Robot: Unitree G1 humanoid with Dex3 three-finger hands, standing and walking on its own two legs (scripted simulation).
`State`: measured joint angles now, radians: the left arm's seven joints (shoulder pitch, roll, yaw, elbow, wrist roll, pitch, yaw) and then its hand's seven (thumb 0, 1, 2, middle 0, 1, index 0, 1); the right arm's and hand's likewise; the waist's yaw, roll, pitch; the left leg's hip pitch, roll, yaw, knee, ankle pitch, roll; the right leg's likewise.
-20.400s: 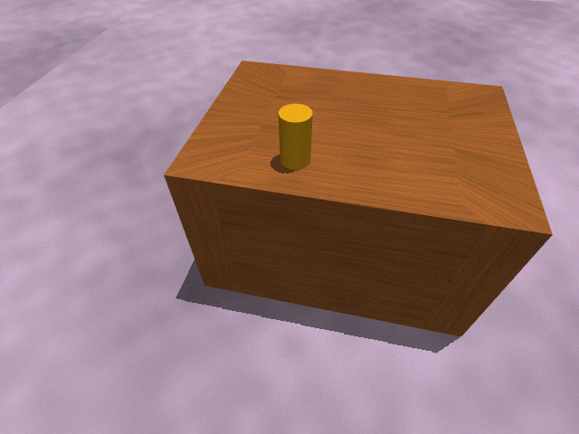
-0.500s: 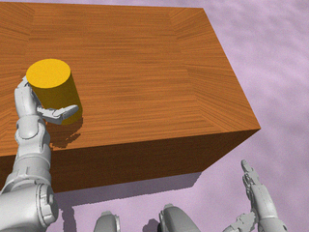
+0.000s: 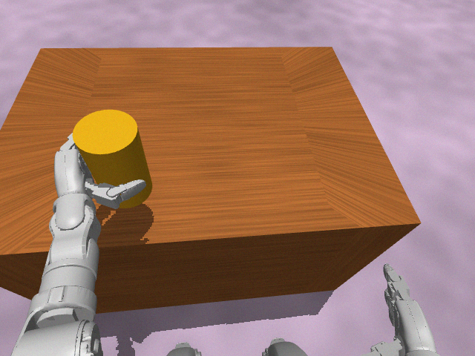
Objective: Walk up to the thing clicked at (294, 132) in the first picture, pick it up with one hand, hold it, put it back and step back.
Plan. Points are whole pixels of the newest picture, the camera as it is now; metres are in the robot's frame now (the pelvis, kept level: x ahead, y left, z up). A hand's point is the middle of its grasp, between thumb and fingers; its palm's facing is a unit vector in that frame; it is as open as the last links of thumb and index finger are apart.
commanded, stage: lift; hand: left
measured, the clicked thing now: (118, 163) +0.44 +0.18 +0.07
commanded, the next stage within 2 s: hold in 0.88 s
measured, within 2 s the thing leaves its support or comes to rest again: neither
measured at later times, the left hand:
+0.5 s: hand (108, 173) +0.38 +0.17 +0.13, palm faces +0.20 -0.98 -0.03, open 11.8 cm
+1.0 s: hand (102, 182) +0.34 +0.16 +0.16, palm faces +0.21 -0.98 -0.03, open 11.8 cm
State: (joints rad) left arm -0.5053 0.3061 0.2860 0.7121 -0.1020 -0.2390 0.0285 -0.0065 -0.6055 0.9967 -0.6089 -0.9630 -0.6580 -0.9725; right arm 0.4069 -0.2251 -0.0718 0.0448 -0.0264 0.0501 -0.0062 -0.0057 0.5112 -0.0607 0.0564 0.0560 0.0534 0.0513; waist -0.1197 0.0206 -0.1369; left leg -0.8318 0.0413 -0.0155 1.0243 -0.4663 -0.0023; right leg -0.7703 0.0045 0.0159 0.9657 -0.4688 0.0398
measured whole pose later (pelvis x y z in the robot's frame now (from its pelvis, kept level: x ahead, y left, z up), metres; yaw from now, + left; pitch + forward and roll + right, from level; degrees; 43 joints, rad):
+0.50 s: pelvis +0.00 -0.01 +0.03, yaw +1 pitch +8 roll -1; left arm -0.26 0.21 0.18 0.30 -0.15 0.00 0.08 -0.01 -0.61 1.01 -0.61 -0.97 -0.66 -0.98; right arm 0.38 -0.21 -0.09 0.24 0.01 0.01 -0.07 -0.01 0.52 -0.06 0.05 0.06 0.05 0.05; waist -0.04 0.03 -0.10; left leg -0.58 0.03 0.00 0.85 -0.41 -0.01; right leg -0.54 -0.01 0.02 0.83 -0.43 0.03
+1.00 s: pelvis +0.00 -0.02 +0.04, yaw +1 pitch +3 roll +0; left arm -0.15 0.19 0.17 0.11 -0.16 0.12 0.08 -0.01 -0.61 1.01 -0.60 -0.98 -0.65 -0.99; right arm 0.30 -0.19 -0.07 0.43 0.02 -0.07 -0.11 -0.01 0.51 -0.06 0.05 0.06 0.05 0.05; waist -0.03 0.04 -0.08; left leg -0.45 0.03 -0.01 0.75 -0.36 -0.02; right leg -0.41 -0.01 0.02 0.74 -0.39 0.02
